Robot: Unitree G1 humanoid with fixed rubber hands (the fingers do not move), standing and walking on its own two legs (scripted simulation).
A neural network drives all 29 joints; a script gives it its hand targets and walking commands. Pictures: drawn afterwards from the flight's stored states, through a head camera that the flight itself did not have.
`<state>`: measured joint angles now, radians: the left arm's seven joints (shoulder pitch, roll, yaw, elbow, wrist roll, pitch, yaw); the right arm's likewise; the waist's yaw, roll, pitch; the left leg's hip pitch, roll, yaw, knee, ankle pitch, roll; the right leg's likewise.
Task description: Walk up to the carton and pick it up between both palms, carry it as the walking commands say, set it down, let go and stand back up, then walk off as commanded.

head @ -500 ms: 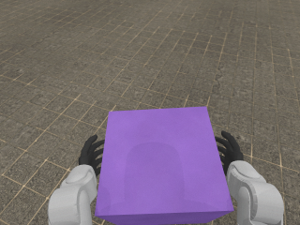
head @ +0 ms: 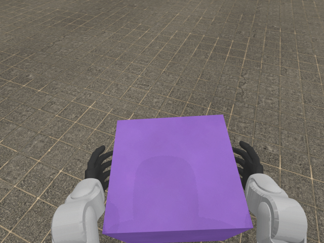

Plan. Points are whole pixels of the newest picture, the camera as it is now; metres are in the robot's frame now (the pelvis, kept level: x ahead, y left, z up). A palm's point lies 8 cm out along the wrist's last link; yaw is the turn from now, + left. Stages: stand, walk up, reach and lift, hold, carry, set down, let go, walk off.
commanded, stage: carry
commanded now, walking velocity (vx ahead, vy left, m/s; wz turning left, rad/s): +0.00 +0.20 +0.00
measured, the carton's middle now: (173, 184) +0.25 +0.00 +0.02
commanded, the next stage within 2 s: none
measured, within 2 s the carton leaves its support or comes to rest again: neither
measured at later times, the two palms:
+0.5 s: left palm (69, 193) +0.21 +0.21 +0.08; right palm (232, 193) +0.20 -0.11 +0.09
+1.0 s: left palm (27, 211) +0.17 +0.27 +0.10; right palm (208, 207) +0.17 -0.05 +0.12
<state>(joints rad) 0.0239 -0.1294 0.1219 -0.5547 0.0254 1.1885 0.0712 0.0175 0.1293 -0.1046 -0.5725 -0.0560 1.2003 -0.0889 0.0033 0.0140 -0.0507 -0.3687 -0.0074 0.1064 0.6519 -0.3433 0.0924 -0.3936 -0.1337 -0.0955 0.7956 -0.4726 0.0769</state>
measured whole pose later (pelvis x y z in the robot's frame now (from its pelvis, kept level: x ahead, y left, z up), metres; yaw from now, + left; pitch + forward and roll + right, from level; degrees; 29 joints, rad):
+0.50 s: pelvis -0.03 +0.05 +0.00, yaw -1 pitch +4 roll -2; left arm 0.02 -0.13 0.12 -0.56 0.02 1.19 0.07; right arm 0.02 0.13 -0.10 -0.58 -0.06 1.20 -0.09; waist 0.00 0.00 -0.06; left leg -0.45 -0.05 0.12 0.76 -0.40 0.06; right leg -0.32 -0.09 -0.09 0.62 -0.34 0.05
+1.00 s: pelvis -0.06 +0.11 +0.01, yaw -1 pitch +1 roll -4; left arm 0.02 -0.13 0.12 -0.56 0.03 1.20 0.08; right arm 0.02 0.13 -0.11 -0.56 -0.06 1.20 -0.08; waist 0.00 0.02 -0.05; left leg -0.34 -0.02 0.11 0.52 -0.21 0.13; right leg -0.38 -0.09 -0.10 0.90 -0.50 0.07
